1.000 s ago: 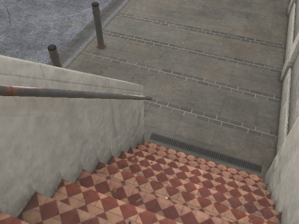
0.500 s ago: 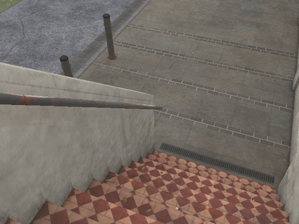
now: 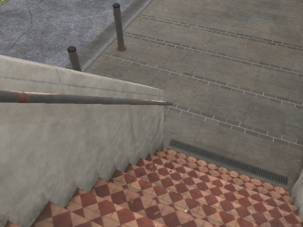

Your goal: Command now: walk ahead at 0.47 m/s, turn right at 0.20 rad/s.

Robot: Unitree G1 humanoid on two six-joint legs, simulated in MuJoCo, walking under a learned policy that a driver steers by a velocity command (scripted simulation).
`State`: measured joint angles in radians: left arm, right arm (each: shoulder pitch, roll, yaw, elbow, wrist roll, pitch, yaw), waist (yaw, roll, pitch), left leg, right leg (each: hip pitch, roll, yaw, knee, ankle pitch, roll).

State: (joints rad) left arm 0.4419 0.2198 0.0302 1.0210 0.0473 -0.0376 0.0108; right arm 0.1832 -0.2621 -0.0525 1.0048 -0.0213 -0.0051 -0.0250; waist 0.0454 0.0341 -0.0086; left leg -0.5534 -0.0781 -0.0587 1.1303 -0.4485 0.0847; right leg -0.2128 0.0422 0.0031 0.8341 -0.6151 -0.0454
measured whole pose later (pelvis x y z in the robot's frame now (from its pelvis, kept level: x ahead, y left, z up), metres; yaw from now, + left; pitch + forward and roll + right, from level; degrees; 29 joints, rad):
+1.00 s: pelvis +0.34 -0.06 -0.43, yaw -29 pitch -1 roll +3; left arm 0.44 0.20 0.01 1.02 -0.01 -0.01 0.00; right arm 0.21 -0.21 -0.03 0.89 -0.06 0.02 -0.04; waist -0.01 0.02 0.02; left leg -0.93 0.04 -0.04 1.72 -0.31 -0.02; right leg -0.41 0.11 0.03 0.91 -0.47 -0.12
